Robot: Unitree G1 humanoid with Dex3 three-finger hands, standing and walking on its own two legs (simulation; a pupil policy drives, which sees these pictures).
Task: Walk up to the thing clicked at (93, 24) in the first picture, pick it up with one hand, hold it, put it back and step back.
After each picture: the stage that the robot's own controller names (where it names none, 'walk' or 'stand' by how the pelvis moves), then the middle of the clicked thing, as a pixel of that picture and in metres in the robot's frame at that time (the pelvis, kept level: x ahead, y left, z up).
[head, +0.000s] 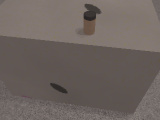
stand; (89, 23) +0.77 -0.02 +0.00
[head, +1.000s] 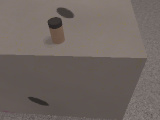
walk; (56, 31) +0.66 +0.17 +0.03
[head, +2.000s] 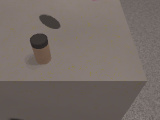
stand; (41, 49) +0.51 +0.19 +0.02
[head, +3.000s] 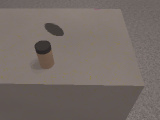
stand; (45, 55) +0.52 +0.19 +0.00
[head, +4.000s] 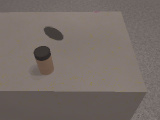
stand; (44, 61) +0.49 +0.19 +0.00
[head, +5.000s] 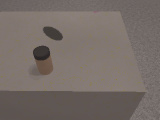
stand; (43, 60) +0.49 +0.19 +0.00
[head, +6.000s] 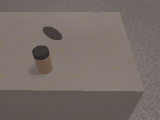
stand; (43, 60) +0.50 +0.19 +0.00
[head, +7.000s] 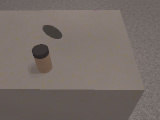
stand; (42, 59) +0.50 +0.20 +0.00
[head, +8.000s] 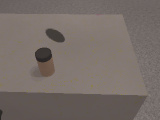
rise first; (45, 62) +0.49 +0.19 +0.00
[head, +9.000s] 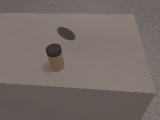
go down; (55, 58) +0.51 +0.18 +0.00
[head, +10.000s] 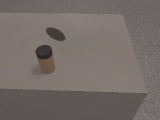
go down; (46, 60) +0.50 +0.18 +0.01
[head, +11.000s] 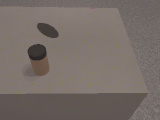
go down; (39, 60) +0.48 +0.17 +0.02
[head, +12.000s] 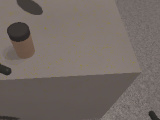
close in; (22, 41) +0.50 +0.18 +0.04
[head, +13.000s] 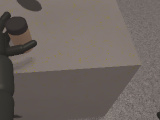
close; (20, 36) +0.52 +0.19 +0.07
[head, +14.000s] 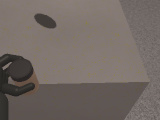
lift; (25, 78) +0.35 +0.20 +0.07
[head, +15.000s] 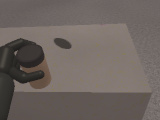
lift; (35, 67) +0.30 +0.15 +0.21
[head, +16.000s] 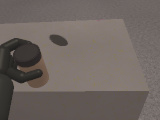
hold; (33, 66) +0.31 +0.16 +0.20
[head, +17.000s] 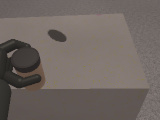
hold; (30, 70) +0.31 +0.16 +0.18
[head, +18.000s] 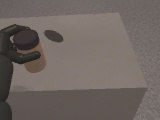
crouch; (31, 52) +0.38 +0.16 +0.19
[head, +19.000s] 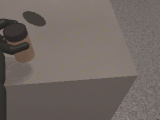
lower; (20, 43) +0.46 +0.19 +0.11
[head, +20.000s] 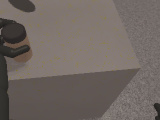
lower; (18, 43) +0.48 +0.17 +0.07
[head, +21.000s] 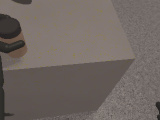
lower; (12, 39) +0.49 +0.18 +0.07
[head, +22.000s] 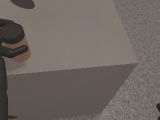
lower; (16, 43) +0.48 +0.18 +0.07
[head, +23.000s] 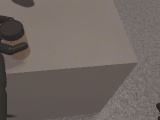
rest; (16, 41) +0.48 +0.18 +0.07
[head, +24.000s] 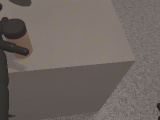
withdraw; (18, 39) +0.49 +0.16 +0.07
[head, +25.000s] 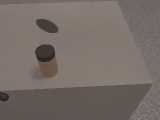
sink last; (47, 61) +0.45 +0.14 +0.04
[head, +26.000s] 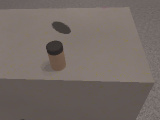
stand; (56, 56) +0.50 +0.15 +0.04
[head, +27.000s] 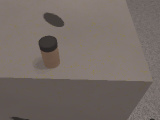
stand; (50, 52) +0.48 +0.15 +0.05
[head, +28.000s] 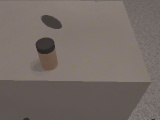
stand; (47, 54) +0.47 +0.16 +0.06
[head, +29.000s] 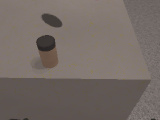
stand; (48, 52) +0.48 +0.16 +0.06
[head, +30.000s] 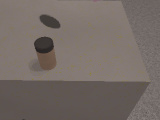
stand; (46, 54) +0.47 +0.16 +0.06
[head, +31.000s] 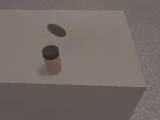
stand; (52, 60) +0.49 +0.16 +0.01
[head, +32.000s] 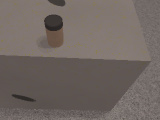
walk; (54, 31) +0.55 +0.12 +0.03
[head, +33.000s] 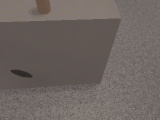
walk; (42, 0) +0.77 +0.23 +0.03
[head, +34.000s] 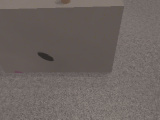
stand; out of the picture +1.07 +0.17 +0.02
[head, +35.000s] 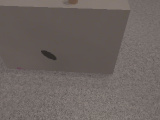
stand; out of the picture +1.08 +0.11 +0.00
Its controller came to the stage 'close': yes
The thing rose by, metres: 0.21
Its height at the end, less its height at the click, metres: +0.00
